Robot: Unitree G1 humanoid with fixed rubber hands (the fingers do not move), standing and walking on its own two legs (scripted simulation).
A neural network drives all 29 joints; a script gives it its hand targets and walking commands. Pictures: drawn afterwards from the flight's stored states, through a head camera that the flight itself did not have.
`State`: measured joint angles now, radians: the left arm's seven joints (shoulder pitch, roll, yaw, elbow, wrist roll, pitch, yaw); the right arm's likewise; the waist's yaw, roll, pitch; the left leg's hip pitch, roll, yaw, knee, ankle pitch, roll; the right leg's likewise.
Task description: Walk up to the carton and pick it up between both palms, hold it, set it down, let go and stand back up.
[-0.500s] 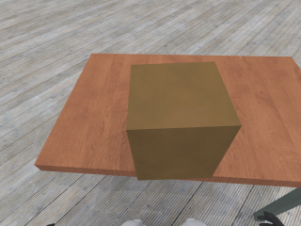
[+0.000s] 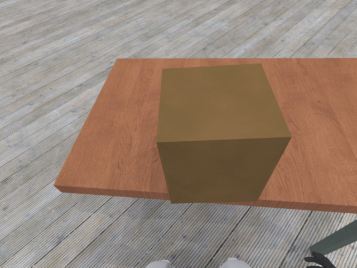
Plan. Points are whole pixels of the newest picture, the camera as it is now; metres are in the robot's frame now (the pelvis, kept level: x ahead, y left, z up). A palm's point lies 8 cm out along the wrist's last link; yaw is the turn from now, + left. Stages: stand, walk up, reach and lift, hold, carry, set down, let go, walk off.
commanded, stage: walk up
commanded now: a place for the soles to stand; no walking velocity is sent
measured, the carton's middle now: (212, 138) +0.40 -0.05 +0.07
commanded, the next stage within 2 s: reach and lift in 0.54 s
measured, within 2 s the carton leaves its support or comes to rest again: neither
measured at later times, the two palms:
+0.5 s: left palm out of the picture +0.08 +0.32 -0.09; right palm out of the picture +0.12 -0.30 -0.09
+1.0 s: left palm (84, 248) +0.19 +0.24 -0.04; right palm out of the picture +0.12 -0.33 -0.07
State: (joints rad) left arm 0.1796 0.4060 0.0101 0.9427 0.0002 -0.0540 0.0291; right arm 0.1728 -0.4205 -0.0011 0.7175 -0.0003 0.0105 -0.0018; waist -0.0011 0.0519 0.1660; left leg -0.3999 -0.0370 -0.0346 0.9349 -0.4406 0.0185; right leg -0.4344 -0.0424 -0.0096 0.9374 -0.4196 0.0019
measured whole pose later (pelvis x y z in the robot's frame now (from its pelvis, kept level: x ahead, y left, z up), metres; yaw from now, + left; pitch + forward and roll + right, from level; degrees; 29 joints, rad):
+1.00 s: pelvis +0.00 -0.03 +0.02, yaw -1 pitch -5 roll +1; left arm 0.08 0.31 0.03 0.49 0.00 0.33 0.03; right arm 0.15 -0.39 -0.04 0.91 -0.05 -0.25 0.04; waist 0.00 0.00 0.12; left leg -0.34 0.01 -0.03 0.81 -0.39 -0.02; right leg -0.39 0.00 -0.01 0.83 -0.36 -0.02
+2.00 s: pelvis -0.01 -0.01 +0.05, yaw -1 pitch -8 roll -1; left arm 0.25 0.17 0.04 0.06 -0.05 0.17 0.12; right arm 0.32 -0.24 -0.04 0.20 0.12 0.00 0.03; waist 0.00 -0.04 0.03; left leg -0.16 0.00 -0.03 0.55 -0.26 -0.01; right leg -0.17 0.00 -0.01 0.52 -0.22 -0.01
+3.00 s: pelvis +0.04 +0.00 +0.05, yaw -1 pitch -2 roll -1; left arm -0.05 0.17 0.00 -0.31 -0.09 0.65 0.14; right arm -0.02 -0.26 -0.04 0.00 0.27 0.27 -0.04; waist 0.00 -0.01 0.03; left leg -0.15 0.01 -0.03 0.47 -0.27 0.00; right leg -0.15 0.00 -0.01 0.40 -0.21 0.01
